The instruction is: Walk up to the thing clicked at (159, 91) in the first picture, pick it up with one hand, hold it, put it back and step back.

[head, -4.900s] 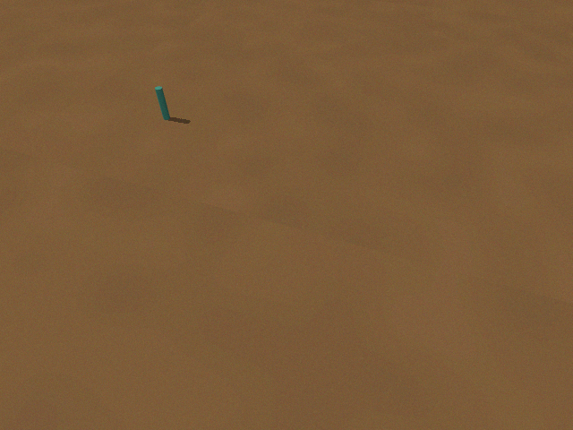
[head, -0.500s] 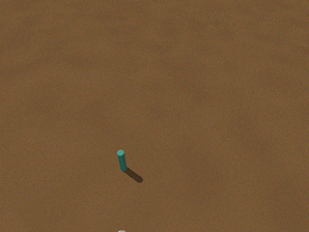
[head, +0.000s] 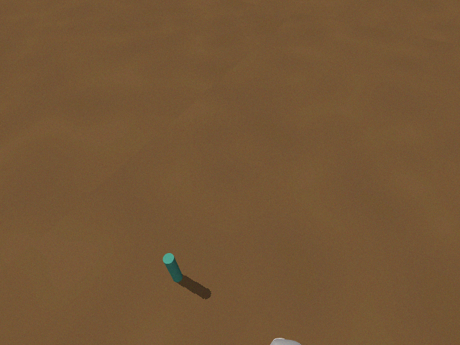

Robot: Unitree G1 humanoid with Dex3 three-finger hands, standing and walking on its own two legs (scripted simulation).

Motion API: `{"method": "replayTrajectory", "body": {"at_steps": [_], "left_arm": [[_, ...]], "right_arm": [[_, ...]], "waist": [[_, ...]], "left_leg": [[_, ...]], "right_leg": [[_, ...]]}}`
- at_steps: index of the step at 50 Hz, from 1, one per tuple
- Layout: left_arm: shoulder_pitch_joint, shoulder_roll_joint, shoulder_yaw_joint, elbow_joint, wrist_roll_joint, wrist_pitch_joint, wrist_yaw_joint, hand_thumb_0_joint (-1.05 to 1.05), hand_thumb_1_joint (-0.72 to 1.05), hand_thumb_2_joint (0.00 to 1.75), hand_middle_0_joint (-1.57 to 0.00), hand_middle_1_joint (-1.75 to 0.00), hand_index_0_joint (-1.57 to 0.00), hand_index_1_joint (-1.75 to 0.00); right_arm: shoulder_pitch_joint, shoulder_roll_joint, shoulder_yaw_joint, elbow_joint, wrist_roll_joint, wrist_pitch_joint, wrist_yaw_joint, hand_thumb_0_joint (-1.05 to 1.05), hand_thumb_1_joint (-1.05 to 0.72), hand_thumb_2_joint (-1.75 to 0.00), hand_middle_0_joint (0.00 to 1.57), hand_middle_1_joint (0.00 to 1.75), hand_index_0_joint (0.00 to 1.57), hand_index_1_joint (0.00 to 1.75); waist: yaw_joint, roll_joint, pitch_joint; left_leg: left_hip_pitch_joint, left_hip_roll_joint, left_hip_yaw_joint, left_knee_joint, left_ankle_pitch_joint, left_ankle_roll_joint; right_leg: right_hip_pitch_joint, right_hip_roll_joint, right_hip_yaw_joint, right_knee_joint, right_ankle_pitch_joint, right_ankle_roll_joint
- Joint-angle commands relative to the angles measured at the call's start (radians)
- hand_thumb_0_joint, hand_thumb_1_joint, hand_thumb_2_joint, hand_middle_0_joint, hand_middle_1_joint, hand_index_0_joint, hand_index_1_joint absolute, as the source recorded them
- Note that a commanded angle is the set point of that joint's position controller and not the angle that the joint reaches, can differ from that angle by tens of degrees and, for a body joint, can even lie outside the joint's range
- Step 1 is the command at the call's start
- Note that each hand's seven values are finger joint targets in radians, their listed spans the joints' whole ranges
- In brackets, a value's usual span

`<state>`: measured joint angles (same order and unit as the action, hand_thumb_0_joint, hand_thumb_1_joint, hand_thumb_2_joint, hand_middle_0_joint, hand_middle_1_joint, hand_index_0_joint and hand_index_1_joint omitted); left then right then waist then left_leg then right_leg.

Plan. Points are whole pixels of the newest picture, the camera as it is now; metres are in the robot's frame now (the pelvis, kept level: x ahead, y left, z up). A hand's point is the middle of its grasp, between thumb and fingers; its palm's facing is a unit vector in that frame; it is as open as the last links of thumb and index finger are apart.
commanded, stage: walk up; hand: left
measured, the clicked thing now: (173, 268) +0.50 +0.24 -0.65
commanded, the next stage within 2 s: stand in 1.82 s
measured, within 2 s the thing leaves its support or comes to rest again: neither
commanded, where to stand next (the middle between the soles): +0.15 +0.02 m, yaw +0 degrees
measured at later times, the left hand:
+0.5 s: hand out of the picture +0.11 +0.28 -0.16, palm faces -0.02 -0.94 -0.33, open 7.4 cm
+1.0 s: hand out of the picture +0.13 +0.28 -0.13, palm faces +0.02 -0.94 -0.35, open 7.4 cm
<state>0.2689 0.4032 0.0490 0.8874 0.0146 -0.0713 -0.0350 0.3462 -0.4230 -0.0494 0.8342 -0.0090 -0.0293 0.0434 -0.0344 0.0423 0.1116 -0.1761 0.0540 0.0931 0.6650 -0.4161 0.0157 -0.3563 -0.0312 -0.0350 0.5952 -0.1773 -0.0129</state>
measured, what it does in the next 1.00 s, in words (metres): steps on the spot: left foot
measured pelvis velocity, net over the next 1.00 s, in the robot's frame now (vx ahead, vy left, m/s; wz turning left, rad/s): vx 0.06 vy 0.02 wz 0.02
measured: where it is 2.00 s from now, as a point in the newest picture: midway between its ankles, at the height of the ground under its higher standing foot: outside the picture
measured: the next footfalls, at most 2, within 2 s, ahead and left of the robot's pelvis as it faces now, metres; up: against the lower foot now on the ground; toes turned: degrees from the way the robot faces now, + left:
left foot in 0.32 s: +0.13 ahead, +0.16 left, +0.00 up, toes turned +1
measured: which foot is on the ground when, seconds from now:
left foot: down 0.00-0.00, up 0.02-0.30, down 0.32-1.00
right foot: down 0.00-1.00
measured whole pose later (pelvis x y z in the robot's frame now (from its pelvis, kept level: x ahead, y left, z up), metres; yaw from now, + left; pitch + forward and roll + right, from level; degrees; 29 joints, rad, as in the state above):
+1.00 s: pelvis +0.06 +0.02 +0.02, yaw +1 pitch -3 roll +0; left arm 0.09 0.35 0.01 1.14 0.00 -0.01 -0.01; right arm 0.05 -0.36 0.00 1.12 0.00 0.00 0.02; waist 0.01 0.02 0.07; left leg -0.20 0.04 -0.01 0.41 -0.16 -0.03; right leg -0.17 -0.03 -0.03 0.40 -0.18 0.02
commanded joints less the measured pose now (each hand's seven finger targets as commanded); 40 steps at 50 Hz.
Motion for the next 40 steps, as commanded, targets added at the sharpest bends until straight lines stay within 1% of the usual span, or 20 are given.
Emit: {"method": "replayTrajectory", "body": {"at_steps": [1, 2, 3, 5, 9, 13, 14, 16, 17, 18, 19, 20, 21, 23, 25, 27, 28, 30, 36, 40], "left_arm": [[0.123, 0.336, 0.083, -0.055, -0.01, -0.029, 0.039, 0.0, 0.9, 0.9, -0.2, -0.3, -0.2, -0.3], [0.098, 0.339, 0.082, -0.065, -0.015, -0.021, 0.042, 0.0, 0.9, 0.9, -0.2, -0.3, -0.2, -0.3], [0.08, 0.3, 0.074, -0.069, -0.02, -0.019, 0.043, 0.0, 0.9, 0.9, -0.2, -0.3, -0.2, -0.3], [0.046, 0.269, 0.054, -0.079, -0.015, -0.019, 0.05, 0.0, 0.9, 0.9, -0.2, -0.3, -0.2, -0.3], [-0.005, 0.249, 0.041, -0.089, 0.001, -0.013, 0.052, 0.0, 0.9, 0.9, -0.2, -0.3, -0.2, -0.3], [-0.051, 0.241, 0.036, -0.083, 0.001, 0.011, 0.051, 0.0, 0.9, 0.9, -0.2, -0.3, -0.2, -0.3], [-0.068, 0.241, 0.034, -0.08, -0.006, 0.021, 0.049, 0.0, 0.9, 0.9, -0.2, -0.3, -0.2, -0.3], [-0.084, 0.196, 0.015, -0.078, -0.019, 0.038, 0.046, 0.0, 0.9, 0.9, -0.2, -0.3, -0.2, -0.3], [-0.08, 0.157, 0.003, -0.075, -0.027, 0.045, 0.045, 0.0, 0.9, 0.9, -0.2, -0.3, -0.2, -0.3], [-0.044, 0.129, -0.005, -0.058, -0.039, 0.054, 0.044, 0.0, 0.9, 0.9, -0.2, -0.3, -0.2, -0.3], [-0.031, 0.199, 0.017, -0.011, -0.033, 0.063, 0.052, 0.0, 0.9, 0.9, -0.2, -0.3, -0.2, -0.3], [-0.017, 0.208, 0.021, 0.019, -0.025, 0.064, 0.048, 0.0, 0.9, 0.9, -0.2, -0.3, -0.2, -0.3], [-0.014, 0.205, 0.023, 0.037, -0.019, 0.059, 0.042, 0.0, 0.9, 0.9, -0.2, -0.3, -0.2, -0.3], [-0.025, 0.189, 0.02, 0.063, -0.02, 0.051, 0.034, 0.0, 0.9, 0.9, -0.2, -0.3, -0.2, -0.3], [-0.048, 0.187, 0.014, 0.081, -0.018, 0.048, 0.035, 0.0, 0.9, 0.9, -0.2, -0.3, -0.2, -0.3], [-0.076, 0.187, 0.009, 0.095, -0.012, 0.049, 0.035, 0.0, 0.9, 0.9, -0.2, -0.3, -0.2, -0.3], [-0.089, 0.189, 0.008, 0.099, -0.009, 0.047, 0.034, 0.0, 0.9, 0.9, -0.2, -0.3, -0.2, -0.3], [-0.12, 0.197, 0.006, 0.109, -0.01, 0.042, 0.029, 0.0, 0.9, 0.9, -0.2, -0.3, -0.2, -0.3], [-0.155, 0.185, -0.002, 0.152, -0.012, 0.023, 0.032, 0.0, 0.9, 0.9, -0.2, -0.3, -0.2, -0.3], [-0.179, 0.178, -0.004, 0.173, -0.018, 0.024, 0.035, 0.0, 0.9, 0.9, -0.2, -0.3, -0.2, -0.3]], "right_arm": [[0.022, -0.173, -0.043, -0.079, 0.004, -0.002, -0.033, 0.0, -0.9, -0.9, 0.2, 0.3, 0.2, 0.3], [0.009, -0.202, -0.055, -0.066, 0.001, 0.003, -0.041, 0.0, -0.9, -0.9, 0.2, 0.3, 0.2, 0.3], [-0.006, -0.204, -0.059, -0.05, 0.005, 0.006, -0.041, 0.0, -0.9, -0.9, 0.2, 0.3, 0.2, 0.3], [0.016, -0.185, -0.054, -0.021, 0.013, 0.012, -0.033, 0.0, -0.9, -0.9, 0.2, 0.3, 0.2, 0.3], [0.01, -0.146, -0.044, 0.012, 0.004, 0.023, -0.029, 0.0, -0.9, -0.9, 0.2, 0.3, 0.2, 0.3], [-0.041, -0.129, -0.04, 0.046, 0.006, 0.01, -0.036, 0.0, -0.9, -0.9, 0.2, 0.3, 0.2, 0.3], [-0.044, -0.125, -0.04, 0.058, 0.005, 0.005, -0.041, 0.0, -0.9, -0.9, 0.2, 0.3, 0.2, 0.3], [-0.036, -0.154, -0.048, 0.079, -0.007, -0.007, -0.052, 0.0, -0.9, -0.9, 0.2, 0.3, 0.2, 0.3], [-0.065, -0.201, -0.054, 0.075, -0.016, -0.012, -0.056, 0.0, -0.9, -0.9, 0.2, 0.3, 0.2, 0.3], [-0.155, -0.239, -0.05, 0.044, -0.013, -0.019, -0.056, 0.0, -0.9, -0.9, 0.2, 0.3, 0.2, 0.3], [-0.215, -0.285, -0.055, 0.044, -0.002, -0.014, -0.05, 0.0, -0.9, -0.9, 0.2, 0.3, 0.2, 0.3], [-0.269, -0.256, -0.048, 0.048, -0.003, -0.008, -0.048, 0.0, -0.9, -0.9, 0.2, 0.3, 0.2, 0.3], [-0.274, -0.224, -0.033, 0.053, -0.002, -0.003, -0.047, 0.0, -0.9, -0.9, 0.2, 0.3, 0.2, 0.3], [-0.265, -0.19, -0.018, 0.072, -0.003, -0.003, -0.044, 0.0, -0.9, -0.9, 0.2, 0.3, 0.2, 0.3], [-0.266, -0.178, -0.012, 0.094, 0.004, -0.001, -0.039, 0.0, -0.9, -0.9, 0.2, 0.3, 0.2, 0.3], [-0.281, -0.18, -0.011, 0.105, 0.001, 0.009, -0.037, 0.0, -0.9, -0.9, 0.2, 0.3, 0.2, 0.3], [-0.283, -0.173, -0.009, 0.111, 0.002, 0.011, -0.037, 0.0, -0.9, -0.9, 0.2, 0.3, 0.2, 0.3], [-0.282, -0.172, -0.01, 0.128, 0.002, 0.011, -0.037, 0.0, -0.9, -0.9, 0.2, 0.3, 0.2, 0.3], [-0.285, -0.148, 0.003, 0.171, 0.015, -0.004, -0.038, 0.0, -0.9, -0.9, 0.2, 0.3, 0.2, 0.3], [-0.295, -0.15, 0.003, 0.199, 0.019, -0.003, -0.041, 0.0, -0.9, -0.9, 0.2, 0.3, 0.2, 0.3]], "waist": [[0.082, -0.211, -0.128], [0.079, -0.224, -0.095], [0.07, -0.179, -0.059], [0.045, -0.186, -0.071], [0.033, -0.214, -0.094], [0.045, -0.237, -0.135], [0.029, -0.226, -0.145], [0.006, -0.141, -0.14], [0.02, -0.01, -0.13], [0.07, 0.096, -0.115], [0.061, 0.139, -0.092], [0.084, 0.114, -0.059], [0.087, 0.107, -0.055], [0.079, 0.118, -0.059], [0.069, 0.124, -0.101], [0.058, 0.117, -0.076], [0.056, 0.092, -0.065], [0.044, 0.042, -0.047], [0.029, -0.058, -0.151], [0.029, -0.077, -0.167]], "left_leg": [[-0.384, -0.037, -0.103, 0.402, -0.173, 0.024], [-0.373, -0.018, -0.118, 0.428, -0.203, 0.023], [-0.384, 0.0, -0.154, 0.436, -0.161, 0.02], [-0.348, 0.003, -0.149, 0.4, -0.063, 0.014], [-0.231, -0.009, -0.1, 0.243, 0.011, -0.009], [-0.092, -0.022, -0.068, 0.027, 0.105, -0.025], [-0.036, -0.034, -0.053, -0.047, 0.166, -0.018], [0.056, -0.023, -0.095, -0.164, 0.277, 0.006], [0.044, 0.093, -0.252, -0.232, 0.279, 0.032], [-0.071, 0.229, -0.457, -0.342, 0.138, 0.091], [-0.248, 0.272, -0.471, -0.363, -0.003, 0.173], [-0.355, 0.24, -0.426, -0.365, -0.112, 0.164], [-0.354, 0.182, -0.346, -0.353, -0.167, 0.124], [-0.272, 0.102, -0.273, -0.311, -0.105, 0.052], [-0.218, 0.09, -0.265, -0.296, -0.1, 0.035], [-0.218, 0.091, -0.271, -0.322, -0.197, 0.034], [-0.216, 0.088, -0.27, -0.317, -0.192, 0.03], [-0.147, 0.065, -0.25, -0.289, -0.113, 0.02], [-0.009, 0.059, -0.198, -0.241, 0.221, 0.023], [0.027, 0.064, -0.185, -0.251, 0.338, 0.019]], "right_leg": [[0.338, -0.396, 0.583, -0.275, 0.019, -0.248], [0.254, -0.405, 0.599, -0.287, -0.025, -0.29], [0.226, -0.349, 0.494, -0.288, 0.005, -0.259], [0.199, -0.25, 0.315, -0.255, 0.093, -0.196], [0.089, -0.188, 0.17, -0.222, 0.185, -0.185], [0.045, -0.184, 0.139, -0.115, 0.198, -0.179], [0.015, -0.183, 0.134, -0.074, 0.19, -0.169], [-0.083, -0.163, 0.134, 0.001, 0.088, -0.104], [-0.122, -0.104, 0.103, 0.052, -0.032, -0.057], [-0.073, -0.012, 0.041, 0.091, -0.208, -0.015], [0.074, -0.015, 0.042, 0.162, -0.333, -0.017], [0.169, -0.03, 0.051, 0.159, -0.297, -0.02], [0.18, -0.029, 0.055, 0.092, -0.283, -0.025], [0.143, -0.027, 0.053, -0.046, -0.146, -0.021], [0.148, -0.033, 0.072, -0.085, -0.139, -0.026], [0.11, -0.041, 0.089, -0.131, -0.238, -0.026], [0.101, -0.059, 0.115, -0.168, -0.269, -0.028], [0.028, -0.072, 0.144, -0.223, -0.308, -0.033], [0.109, -0.11, 0.14, -0.25, -0.004, -0.023], [0.145, -0.117, 0.121, -0.256, 0.084, -0.013]]}}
